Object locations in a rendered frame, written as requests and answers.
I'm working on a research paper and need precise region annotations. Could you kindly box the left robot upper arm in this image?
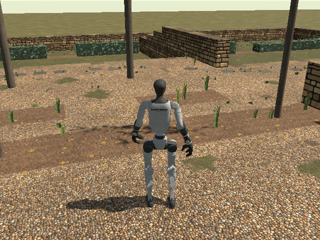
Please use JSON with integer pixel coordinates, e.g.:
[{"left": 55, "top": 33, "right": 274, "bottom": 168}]
[{"left": 135, "top": 100, "right": 150, "bottom": 127}]

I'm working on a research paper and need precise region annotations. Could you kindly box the left robot forearm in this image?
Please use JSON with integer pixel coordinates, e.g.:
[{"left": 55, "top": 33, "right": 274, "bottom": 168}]
[{"left": 132, "top": 119, "right": 141, "bottom": 136}]

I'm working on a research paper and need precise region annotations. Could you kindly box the right robot forearm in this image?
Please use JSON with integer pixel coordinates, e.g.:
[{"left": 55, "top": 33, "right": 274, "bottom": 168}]
[{"left": 180, "top": 122, "right": 192, "bottom": 145}]

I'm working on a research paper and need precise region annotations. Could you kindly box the right robot foot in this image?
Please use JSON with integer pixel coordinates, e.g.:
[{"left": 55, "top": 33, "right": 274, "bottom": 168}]
[{"left": 168, "top": 195, "right": 176, "bottom": 208}]

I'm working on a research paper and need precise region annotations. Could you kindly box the right robot shin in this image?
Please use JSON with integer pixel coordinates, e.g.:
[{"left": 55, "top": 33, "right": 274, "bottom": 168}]
[{"left": 168, "top": 166, "right": 176, "bottom": 201}]

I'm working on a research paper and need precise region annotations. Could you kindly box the robot left hand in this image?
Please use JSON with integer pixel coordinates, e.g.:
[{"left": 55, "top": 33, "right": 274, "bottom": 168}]
[{"left": 132, "top": 134, "right": 144, "bottom": 144}]

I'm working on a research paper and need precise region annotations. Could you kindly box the robot right hand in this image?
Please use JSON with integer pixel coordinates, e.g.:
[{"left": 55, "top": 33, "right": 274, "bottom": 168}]
[{"left": 181, "top": 143, "right": 193, "bottom": 157}]

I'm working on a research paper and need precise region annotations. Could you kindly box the right robot upper arm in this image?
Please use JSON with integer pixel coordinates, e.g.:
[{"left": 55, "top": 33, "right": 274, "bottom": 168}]
[{"left": 170, "top": 101, "right": 184, "bottom": 130}]

